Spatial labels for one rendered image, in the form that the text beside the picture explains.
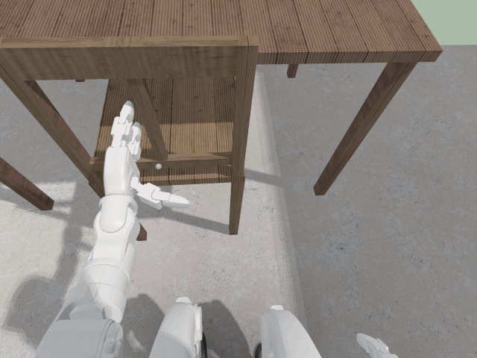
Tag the robot left forearm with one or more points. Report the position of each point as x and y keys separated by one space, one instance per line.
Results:
x=100 y=292

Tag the left robot thigh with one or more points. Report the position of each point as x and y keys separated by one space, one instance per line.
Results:
x=180 y=329

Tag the table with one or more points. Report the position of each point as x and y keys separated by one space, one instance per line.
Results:
x=289 y=32

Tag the robot left hand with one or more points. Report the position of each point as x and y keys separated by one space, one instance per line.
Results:
x=120 y=165

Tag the right robot shin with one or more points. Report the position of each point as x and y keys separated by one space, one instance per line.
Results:
x=271 y=354

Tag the robot right hand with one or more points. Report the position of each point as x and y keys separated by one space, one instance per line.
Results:
x=375 y=347

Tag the left robot upper arm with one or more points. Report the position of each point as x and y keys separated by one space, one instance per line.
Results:
x=85 y=338

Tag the chair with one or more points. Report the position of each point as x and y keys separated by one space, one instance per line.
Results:
x=194 y=114

